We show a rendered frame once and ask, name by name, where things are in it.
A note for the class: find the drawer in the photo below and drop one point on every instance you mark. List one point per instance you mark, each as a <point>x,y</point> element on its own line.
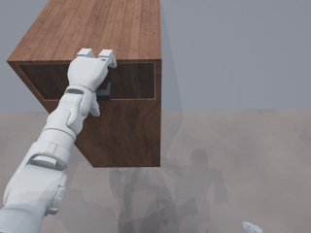
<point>130,80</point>

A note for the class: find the handle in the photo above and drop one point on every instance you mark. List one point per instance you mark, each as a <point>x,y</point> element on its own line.
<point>104,94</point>

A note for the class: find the robot left upper arm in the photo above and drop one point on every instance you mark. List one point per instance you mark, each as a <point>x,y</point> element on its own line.
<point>36,193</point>

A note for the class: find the left robot forearm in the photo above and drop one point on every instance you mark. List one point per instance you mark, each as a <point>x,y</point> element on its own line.
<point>53,147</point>

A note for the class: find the robot left hand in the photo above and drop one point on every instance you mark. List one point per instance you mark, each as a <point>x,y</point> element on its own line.
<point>88,71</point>

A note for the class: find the robot right hand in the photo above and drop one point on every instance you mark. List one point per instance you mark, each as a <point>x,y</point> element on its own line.
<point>250,228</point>

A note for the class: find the cabinet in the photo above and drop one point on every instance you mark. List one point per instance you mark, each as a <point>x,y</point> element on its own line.
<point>127,132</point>

